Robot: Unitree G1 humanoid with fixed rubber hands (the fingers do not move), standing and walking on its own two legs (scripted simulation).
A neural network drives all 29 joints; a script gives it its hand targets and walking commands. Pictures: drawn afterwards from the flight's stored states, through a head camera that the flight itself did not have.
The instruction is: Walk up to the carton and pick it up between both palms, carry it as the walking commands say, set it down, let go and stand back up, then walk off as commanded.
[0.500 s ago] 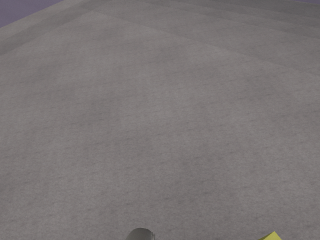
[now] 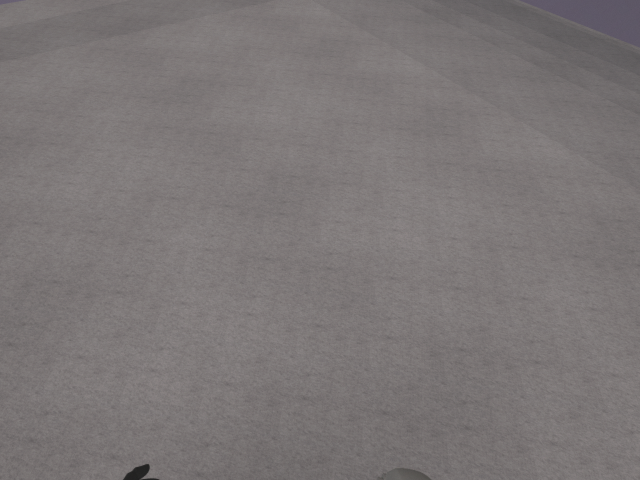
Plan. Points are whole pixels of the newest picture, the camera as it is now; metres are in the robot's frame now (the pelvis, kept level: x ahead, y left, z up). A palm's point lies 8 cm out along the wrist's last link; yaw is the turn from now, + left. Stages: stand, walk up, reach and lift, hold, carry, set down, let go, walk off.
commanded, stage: walk off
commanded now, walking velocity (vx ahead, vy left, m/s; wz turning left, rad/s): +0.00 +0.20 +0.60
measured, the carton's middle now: out of the picture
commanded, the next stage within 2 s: stand in 1.62 s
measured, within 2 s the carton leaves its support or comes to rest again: neither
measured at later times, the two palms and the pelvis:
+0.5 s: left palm out of the picture -0.09 +0.33 -0.09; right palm out of the picture +0.15 -0.18 -0.13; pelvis -0.01 +0.06 +0.01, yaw +18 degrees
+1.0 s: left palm out of the picture -0.13 +0.46 -0.12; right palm out of the picture +0.13 -0.02 -0.13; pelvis -0.06 +0.17 +0.00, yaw +34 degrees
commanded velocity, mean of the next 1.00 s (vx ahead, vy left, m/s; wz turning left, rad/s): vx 0.00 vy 0.20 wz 0.60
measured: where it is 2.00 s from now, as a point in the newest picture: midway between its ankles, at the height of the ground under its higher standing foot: outside the picture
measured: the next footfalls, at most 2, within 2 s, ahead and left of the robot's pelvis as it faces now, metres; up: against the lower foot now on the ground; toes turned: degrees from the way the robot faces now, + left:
right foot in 0.20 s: +0.05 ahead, -0.09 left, +0.00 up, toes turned +4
left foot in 0.62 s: -0.02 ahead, +0.26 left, +0.00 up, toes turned +29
